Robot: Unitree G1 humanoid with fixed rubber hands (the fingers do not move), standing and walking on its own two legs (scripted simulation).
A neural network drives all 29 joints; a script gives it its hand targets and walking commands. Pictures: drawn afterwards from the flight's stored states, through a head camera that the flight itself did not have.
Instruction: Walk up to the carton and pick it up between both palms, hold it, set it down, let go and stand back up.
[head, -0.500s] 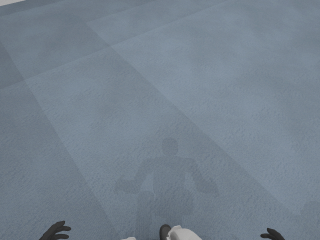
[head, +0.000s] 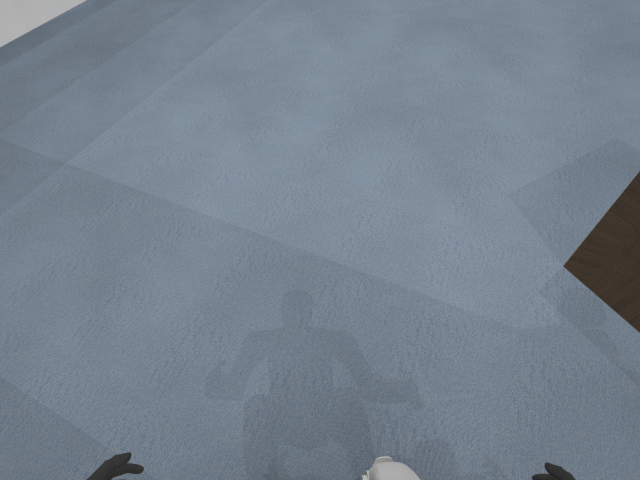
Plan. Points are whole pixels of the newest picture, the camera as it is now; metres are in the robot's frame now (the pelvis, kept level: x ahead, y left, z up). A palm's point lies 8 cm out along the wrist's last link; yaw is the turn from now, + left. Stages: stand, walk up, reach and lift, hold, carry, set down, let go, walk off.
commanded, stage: walk up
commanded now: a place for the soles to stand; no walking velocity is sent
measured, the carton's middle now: out of the picture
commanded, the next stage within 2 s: none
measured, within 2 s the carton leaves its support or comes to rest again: neither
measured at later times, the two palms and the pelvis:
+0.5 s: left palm (242, 430) +0.21 +0.12 -0.08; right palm out of the picture -0.01 -0.45 -0.05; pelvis +0.01 -0.11 +0.02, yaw -16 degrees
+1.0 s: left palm (357, 412) +0.23 -0.03 -0.07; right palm out of the picture +0.00 -0.62 -0.08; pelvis +0.06 -0.29 +0.02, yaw -26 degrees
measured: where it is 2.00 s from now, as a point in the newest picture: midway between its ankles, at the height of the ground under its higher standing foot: (523, 473)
